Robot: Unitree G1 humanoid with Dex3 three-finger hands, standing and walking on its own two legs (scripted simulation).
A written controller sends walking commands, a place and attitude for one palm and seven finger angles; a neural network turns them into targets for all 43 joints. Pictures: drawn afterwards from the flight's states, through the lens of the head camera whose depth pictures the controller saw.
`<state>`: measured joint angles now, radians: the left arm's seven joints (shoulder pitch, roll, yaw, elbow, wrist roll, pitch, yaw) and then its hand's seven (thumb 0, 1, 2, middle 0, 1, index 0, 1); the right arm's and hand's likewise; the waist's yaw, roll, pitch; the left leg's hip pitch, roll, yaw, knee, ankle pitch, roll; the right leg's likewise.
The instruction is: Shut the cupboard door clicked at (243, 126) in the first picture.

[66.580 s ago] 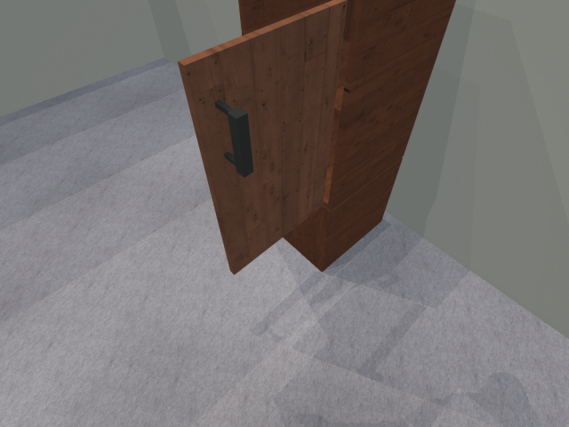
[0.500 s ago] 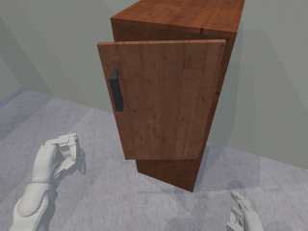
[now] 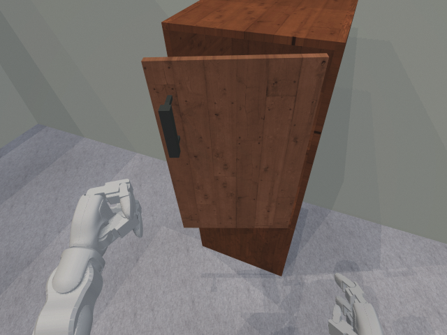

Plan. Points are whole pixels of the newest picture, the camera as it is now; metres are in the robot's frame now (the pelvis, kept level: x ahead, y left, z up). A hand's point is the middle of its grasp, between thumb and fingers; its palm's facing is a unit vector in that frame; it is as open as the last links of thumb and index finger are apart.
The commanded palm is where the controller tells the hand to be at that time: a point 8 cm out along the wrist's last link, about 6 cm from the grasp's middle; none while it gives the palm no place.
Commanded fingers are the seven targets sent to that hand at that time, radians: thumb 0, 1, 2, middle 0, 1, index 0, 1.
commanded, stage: bring the fist close to the handle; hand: left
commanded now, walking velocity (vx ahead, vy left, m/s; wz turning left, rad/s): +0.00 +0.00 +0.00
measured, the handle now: (171, 126) +0.50 +0.17 +0.12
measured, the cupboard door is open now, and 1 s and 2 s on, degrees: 22 22 13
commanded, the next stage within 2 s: push the door shut along its arc in 1.18 s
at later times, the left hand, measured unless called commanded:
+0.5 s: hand (167, 176) +0.35 +0.14 +0.13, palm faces +0.05 -1.00 -0.01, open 3.1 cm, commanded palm +0.33 +0.19 +0.13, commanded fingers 0.00 0.90 0.90 -1.30 -1.50 -1.30 -1.50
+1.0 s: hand (181, 152) +0.42 +0.13 +0.13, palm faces +0.07 -1.00 +0.01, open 3.1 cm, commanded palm +0.37 +0.18 +0.13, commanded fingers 0.00 0.90 0.90 -1.30 -1.50 -1.30 -1.50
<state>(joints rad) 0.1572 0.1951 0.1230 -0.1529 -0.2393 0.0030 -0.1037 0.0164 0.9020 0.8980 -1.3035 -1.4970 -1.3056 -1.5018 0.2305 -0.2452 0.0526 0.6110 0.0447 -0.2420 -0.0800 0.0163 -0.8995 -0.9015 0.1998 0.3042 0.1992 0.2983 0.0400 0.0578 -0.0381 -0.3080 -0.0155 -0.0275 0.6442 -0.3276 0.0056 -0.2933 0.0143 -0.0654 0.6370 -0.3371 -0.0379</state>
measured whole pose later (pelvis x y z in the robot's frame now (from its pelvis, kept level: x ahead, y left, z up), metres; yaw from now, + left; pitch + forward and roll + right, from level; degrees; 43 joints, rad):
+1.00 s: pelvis +0.01 +0.01 +0.00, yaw -3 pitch +4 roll +0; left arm -0.46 0.17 0.16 0.52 -0.15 -0.07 0.05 0.02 0.90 0.90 -1.30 -1.50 -1.30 -1.50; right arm 0.29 -0.25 0.02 0.65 0.04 -0.07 -0.04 0.01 -0.90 -0.90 0.20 0.30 0.20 0.30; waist -0.03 0.04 -0.06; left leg -0.36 -0.01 0.02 0.61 -0.32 0.02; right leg -0.37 0.02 -0.02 0.62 -0.32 -0.03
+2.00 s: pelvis -0.01 +0.02 -0.01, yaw -1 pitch +10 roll -1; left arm -0.94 0.34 0.19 1.15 -0.17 -0.26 -0.16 0.02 0.90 0.90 -1.32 -1.50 -1.34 -1.50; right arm 0.39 -0.28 0.01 0.73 0.03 -0.09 -0.03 0.01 -0.90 -0.90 0.20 0.30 0.20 0.30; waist -0.11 0.03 -0.06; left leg -0.56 -0.02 0.00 0.72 -0.32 0.03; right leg -0.54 0.01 -0.04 0.69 -0.32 -0.02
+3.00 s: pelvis +0.01 +0.02 -0.02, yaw -3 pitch +21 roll -2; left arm -1.34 0.56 0.28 1.41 -0.05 -0.20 -0.36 -0.03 0.81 0.90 -1.30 -1.50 -1.31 -1.50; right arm 0.48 -0.29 0.02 0.69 -0.02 -0.03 -0.02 0.01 -0.90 -0.90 0.20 0.30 0.20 0.30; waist -0.27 0.05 -0.07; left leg -0.80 0.01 0.00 0.83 -0.39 0.03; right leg -0.77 0.04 -0.04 0.76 -0.35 -0.02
